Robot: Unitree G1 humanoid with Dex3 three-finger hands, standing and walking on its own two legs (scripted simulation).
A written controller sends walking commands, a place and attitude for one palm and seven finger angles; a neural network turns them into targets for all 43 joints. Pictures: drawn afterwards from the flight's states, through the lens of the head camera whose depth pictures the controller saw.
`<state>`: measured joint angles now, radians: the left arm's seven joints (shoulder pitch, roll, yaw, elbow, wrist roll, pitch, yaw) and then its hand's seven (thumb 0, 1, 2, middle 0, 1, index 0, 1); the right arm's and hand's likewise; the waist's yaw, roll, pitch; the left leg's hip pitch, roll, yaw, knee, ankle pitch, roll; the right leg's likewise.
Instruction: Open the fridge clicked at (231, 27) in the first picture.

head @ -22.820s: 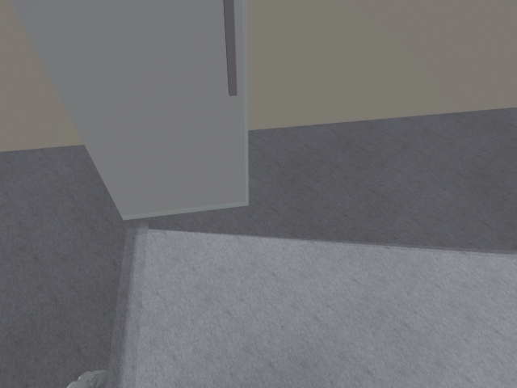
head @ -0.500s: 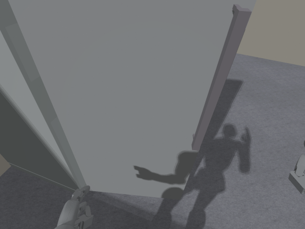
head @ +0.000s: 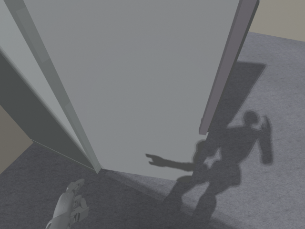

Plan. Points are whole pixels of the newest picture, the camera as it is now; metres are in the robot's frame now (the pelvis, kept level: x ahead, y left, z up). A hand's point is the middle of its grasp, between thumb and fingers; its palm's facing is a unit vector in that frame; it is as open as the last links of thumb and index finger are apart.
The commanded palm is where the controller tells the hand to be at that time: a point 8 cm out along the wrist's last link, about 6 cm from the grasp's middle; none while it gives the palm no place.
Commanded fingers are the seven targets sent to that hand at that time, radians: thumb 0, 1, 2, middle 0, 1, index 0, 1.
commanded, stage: step back with the hand held close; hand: right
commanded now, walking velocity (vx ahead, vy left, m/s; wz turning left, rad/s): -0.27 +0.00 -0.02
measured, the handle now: (219, 76) +0.48 -0.16 +0.16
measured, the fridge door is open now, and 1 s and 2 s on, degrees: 75 75 75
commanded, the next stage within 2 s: stop stepping back and stand still in 0.92 s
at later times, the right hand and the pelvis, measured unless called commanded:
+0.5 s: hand out of the picture +0.13 -0.30 +0.17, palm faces +0.49 +0.77 -0.40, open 7.4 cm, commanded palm +0.05 -0.33 +0.18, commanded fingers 0.00 -0.90 -0.90 0.20 0.30 0.20 0.30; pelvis -0.07 -0.02 -0.01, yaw -3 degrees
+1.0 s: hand out of the picture +0.06 -0.30 +0.17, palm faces +0.33 +0.84 -0.43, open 7.4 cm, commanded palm +0.00 -0.33 +0.18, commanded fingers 0.00 -0.90 -0.90 0.20 0.30 0.20 0.30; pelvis -0.16 -0.04 +0.01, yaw +2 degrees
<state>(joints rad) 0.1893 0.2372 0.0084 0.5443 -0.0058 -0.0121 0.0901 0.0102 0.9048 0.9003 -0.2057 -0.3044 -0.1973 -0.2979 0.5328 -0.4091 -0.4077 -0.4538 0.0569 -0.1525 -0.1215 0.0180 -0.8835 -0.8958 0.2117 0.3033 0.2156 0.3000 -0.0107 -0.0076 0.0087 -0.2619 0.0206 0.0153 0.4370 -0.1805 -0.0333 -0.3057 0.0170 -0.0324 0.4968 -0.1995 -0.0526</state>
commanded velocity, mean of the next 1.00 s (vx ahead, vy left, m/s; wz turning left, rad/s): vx -0.36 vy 0.00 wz -0.01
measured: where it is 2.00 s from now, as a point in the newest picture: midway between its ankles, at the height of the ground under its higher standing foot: outside the picture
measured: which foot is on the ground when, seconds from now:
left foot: down 0.00-0.40, up 0.42-0.68, down 0.70-0.84, up 0.86-1.00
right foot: down 0.00-1.00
